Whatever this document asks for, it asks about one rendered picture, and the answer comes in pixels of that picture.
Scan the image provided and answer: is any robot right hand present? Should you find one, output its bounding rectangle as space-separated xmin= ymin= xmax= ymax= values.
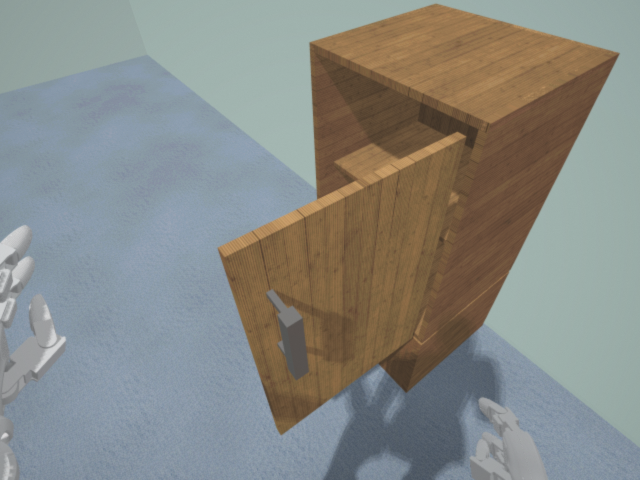
xmin=470 ymin=397 xmax=548 ymax=480

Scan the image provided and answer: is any cupboard door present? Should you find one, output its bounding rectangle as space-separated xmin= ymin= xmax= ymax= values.
xmin=218 ymin=132 xmax=467 ymax=435

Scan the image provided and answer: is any robot left hand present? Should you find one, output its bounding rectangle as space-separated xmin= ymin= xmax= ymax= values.
xmin=0 ymin=225 xmax=66 ymax=416

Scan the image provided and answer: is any handle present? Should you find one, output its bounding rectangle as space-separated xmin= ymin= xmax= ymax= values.
xmin=266 ymin=289 xmax=309 ymax=381

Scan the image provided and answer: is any left robot forearm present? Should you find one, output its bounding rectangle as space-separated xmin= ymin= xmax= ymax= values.
xmin=0 ymin=415 xmax=20 ymax=480

